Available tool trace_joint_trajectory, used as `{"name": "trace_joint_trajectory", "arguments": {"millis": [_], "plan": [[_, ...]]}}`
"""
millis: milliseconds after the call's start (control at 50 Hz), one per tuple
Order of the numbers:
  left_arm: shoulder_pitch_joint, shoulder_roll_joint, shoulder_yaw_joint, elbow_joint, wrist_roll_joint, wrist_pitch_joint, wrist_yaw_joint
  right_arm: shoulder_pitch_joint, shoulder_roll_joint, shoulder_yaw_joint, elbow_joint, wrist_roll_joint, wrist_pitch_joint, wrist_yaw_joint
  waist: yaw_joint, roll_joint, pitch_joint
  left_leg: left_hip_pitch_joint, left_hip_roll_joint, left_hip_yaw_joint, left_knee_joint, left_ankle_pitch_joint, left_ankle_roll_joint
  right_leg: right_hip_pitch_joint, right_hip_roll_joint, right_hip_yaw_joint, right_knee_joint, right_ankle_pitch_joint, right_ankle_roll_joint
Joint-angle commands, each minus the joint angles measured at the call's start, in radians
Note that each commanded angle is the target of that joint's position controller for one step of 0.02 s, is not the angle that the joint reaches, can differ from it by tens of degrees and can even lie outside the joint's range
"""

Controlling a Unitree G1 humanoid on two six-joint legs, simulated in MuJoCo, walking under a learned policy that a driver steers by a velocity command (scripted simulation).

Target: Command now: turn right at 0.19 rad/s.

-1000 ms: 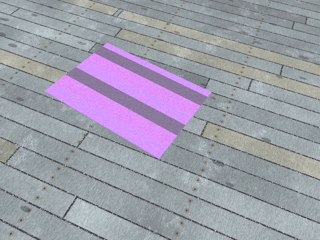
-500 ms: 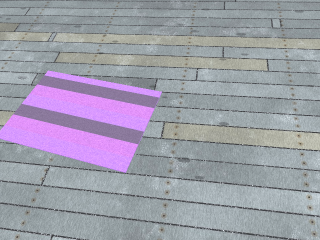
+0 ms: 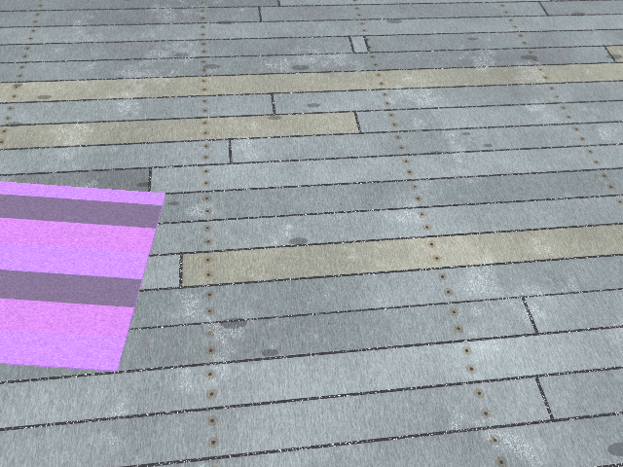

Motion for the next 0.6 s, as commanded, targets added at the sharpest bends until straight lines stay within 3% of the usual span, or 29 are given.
{"name": "trace_joint_trajectory", "arguments": {"millis": [20, 60, 120, 140, 160, 180, 200, 220, 240, 260, 300, 340, 380, 440, 480, 500, 520, 540, 560, 580, 600], "plan": [[-0.008, 0.023, -0.006, -0.053, 0.003, -0.016, -0.004, -0.060, -0.147, -0.017, -0.042, -0.001, -0.005, -0.008, 0.009, 0.208, -0.091, 0.102, 0.198, -0.159, -0.099, 0.327, 0.196, 0.041, -0.073, -0.064, -0.192, 0.022, 0.023], [-0.029, 0.024, -0.011, -0.051, -0.002, -0.022, -0.008, -0.026, -0.184, -0.023, -0.029, 0.000, 0.004, -0.006, -0.018, 0.226, -0.098, 0.097, 0.208, -0.169, -0.086, 0.376, 0.200, 0.122, -0.077, -0.110, -0.337, 0.044, 0.019], [0.041, 0.037, -0.005, 0.000, -0.004, -0.021, -0.015, 0.000, -0.179, -0.014, -0.012, 0.020, 0.003, 0.004, 0.015, 0.194, -0.092, -0.003, 0.166, -0.164, -0.104, 0.005, 0.153, 0.328, -0.046, -0.167, -0.635, 0.237, -0.037], [0.049, 0.063, -0.002, 0.000, 0.000, -0.022, -0.012, 0.011, -0.172, -0.009, -0.009, 0.016, -0.005, 0.009, 0.017, 0.166, -0.099, -0.075, 0.154, -0.166, -0.098, -0.108, 0.119, 0.408, -0.077, -0.127, -0.603, 0.229, -0.069], [0.100, 0.090, 0.001, 0.004, 0.002, -0.025, -0.007, -0.018, -0.136, 0.003, -0.021, 0.001, -0.015, 0.017, 0.038, 0.090, -0.113, -0.163, 0.113, -0.120, -0.006, -0.195, 0.082, 0.480, -0.170, -0.024, -0.594, 0.209, -0.117], [0.158, 0.163, 0.022, 0.041, 0.009, -0.028, -0.016, -0.046, -0.081, 0.012, -0.047, 0.007, -0.028, 0.018, 0.038, -0.131, -0.105, -0.238, -0.026, 0.063, 0.151, -0.262, 0.022, 0.435, -0.242, 0.120, -0.656, -0.049, -0.206], [0.180, 0.156, 0.022, 0.035, 0.009, -0.043, -0.027, -0.114, -0.112, 0.008, -0.068, 0.015, -0.042, 0.016, 0.092, -0.171, -0.031, -0.321, -0.034, 0.089, 0.276, -0.274, 0.001, 0.405, -0.342, 0.306, -0.787, -0.208, -0.285], [0.198, 0.136, 0.017, 0.044, 0.018, -0.062, -0.027, -0.163, -0.153, -0.007, -0.087, 0.032, -0.050, 0.016, 0.114, -0.178, 0.050, -0.425, 0.003, 0.041, 0.409, -0.321, 0.011, 0.387, -0.403, 0.398, -0.852, -0.229, -0.328], [0.192, 0.123, 0.011, 0.047, 0.019, -0.082, -0.026, -0.135, -0.162, -0.016, -0.080, 0.044, -0.055, 0.018, 0.091, -0.164, 0.079, -0.485, 0.033, 0.011, 0.513, -0.345, 0.025, 0.399, -0.410, 0.406, -0.858, -0.188, -0.334], [0.179, 0.105, 0.008, 0.047, 0.004, -0.096, -0.024, -0.099, -0.158, -0.018, -0.072, 0.042, -0.062, 0.024, 0.072, -0.143, 0.082, -0.543, 0.067, -0.010, 0.544, -0.300, 0.038, 0.444, -0.406, 0.379, -0.855, -0.143, -0.323], [0.169, 0.085, 0.002, 0.042, -0.007, -0.107, -0.022, -0.110, -0.133, -0.015, -0.071, 0.037, -0.080, 0.040, 0.067, -0.096, 0.066, -0.544, 0.097, 0.002, 0.468, -0.192, 0.049, 0.473, -0.367, 0.269, -0.860, -0.009, -0.282], [0.156, 0.088, 0.004, 0.036, -0.004, -0.106, -0.026, -0.134, -0.097, -0.003, -0.073, 0.023, -0.087, 0.056, 0.069, -0.089, 0.030, -0.420, 0.079, 0.047, 0.353, -0.101, 0.032, 0.415, -0.311, 0.148, -0.854, 0.116, -0.258], [0.161, 0.108, 0.012, 0.036, -0.007, -0.104, -0.032, -0.145, -0.087, 0.006, -0.076, 0.019, -0.084, 0.066, 0.070, -0.101, 0.016, -0.278, 0.052, 0.081, 0.250, -0.037, 0.014, 0.325, -0.286, 0.078, -0.853, 0.157, -0.255], [0.165, 0.123, 0.018, 0.043, -0.016, -0.104, -0.039, -0.094, -0.122, 0.002, -0.062, 0.027, -0.073, 0.066, 0.030, -0.093, 0.020, -0.102, 0.034, 0.091, 0.159, 0.072, 0.014, 0.220, -0.307, 0.061, -0.836, 0.146, -0.243], [0.160, 0.105, 0.010, 0.045, -0.012, -0.104, -0.040, 0.029, -0.155, -0.015, -0.021, 0.030, -0.065, 0.055, -0.036, -0.068, -0.001, 0.056, 0.012, 0.102, 0.144, 0.048, 0.033, 0.153, -0.291, 0.027, -0.739, 0.190, -0.211], [0.162, 0.073, -0.003, 0.045, -0.005, -0.107, -0.040, 0.142, -0.189, -0.033, 0.009, 0.035, -0.064, 0.045, -0.091, -0.033, -0.050, 0.190, 0.018, 0.079, 0.117, 0.018, 0.058, 0.110, -0.248, -0.021, -0.583, 0.291, -0.180], [0.161, 0.001, -0.028, 0.020, 0.013, -0.108, -0.039, 0.274, -0.272, -0.055, 0.028, 0.024, -0.066, 0.034, -0.137, 0.168, -0.138, 0.337, 0.211, -0.178, 0.011, -0.113, 0.126, -0.002, -0.156, -0.119, -0.217, 0.218, -0.120], [0.204, -0.042, -0.037, -0.028, -0.005, -0.127, -0.030, 0.328, -0.342, -0.062, 0.040, 0.010, -0.071, 0.047, -0.104, 0.422, -0.213, 0.453, 0.392, -0.694, -0.224, -0.435, 0.273, -0.242, -0.017, -0.107, 0.091, -0.123, -0.081], [0.197, 0.059, -0.013, -0.013, -0.035, -0.139, -0.028, 0.238, -0.261, -0.037, 0.020, 0.011, -0.084, 0.054, -0.077, 0.283, -0.129, 0.372, 0.403, -0.722, -0.265, -0.565, 0.268, -0.330, -0.086, -0.022, 0.232, -0.088, -0.099], [0.150, 0.096, -0.004, -0.019, -0.045, -0.145, -0.033, 0.167, -0.204, -0.022, -0.001, 0.012, -0.091, 0.055, -0.056, 0.226, -0.036, 0.287, 0.369, -0.579, -0.253, -0.487, 0.229, -0.365, -0.139, -0.037, 0.237, 0.009, -0.129], [0.131, 0.080, -0.008, 0.000, -0.024, -0.150, -0.034, 0.143, -0.177, -0.013, -0.016, 0.001, -0.094, 0.058, -0.046, 0.155, -0.012, 0.205, 0.299, -0.403, -0.212, -0.195, 0.180, -0.290, -0.184, -0.043, 0.195, 0.085, -0.139]]}}
Velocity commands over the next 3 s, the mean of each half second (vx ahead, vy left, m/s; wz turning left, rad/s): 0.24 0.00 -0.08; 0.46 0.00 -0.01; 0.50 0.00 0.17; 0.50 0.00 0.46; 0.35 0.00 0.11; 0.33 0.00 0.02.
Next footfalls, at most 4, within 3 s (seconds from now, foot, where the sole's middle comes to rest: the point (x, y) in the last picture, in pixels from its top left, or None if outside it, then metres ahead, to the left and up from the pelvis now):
0.14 right None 0.03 -0.14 -0.78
0.50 left None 0.22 0.13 -0.78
1.04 right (338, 416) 0.57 -0.08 -0.78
1.58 left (230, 301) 0.86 0.18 -0.78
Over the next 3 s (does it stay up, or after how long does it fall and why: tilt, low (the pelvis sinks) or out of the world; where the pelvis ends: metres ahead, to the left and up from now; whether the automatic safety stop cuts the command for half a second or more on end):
stays up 1.32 0.21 0.00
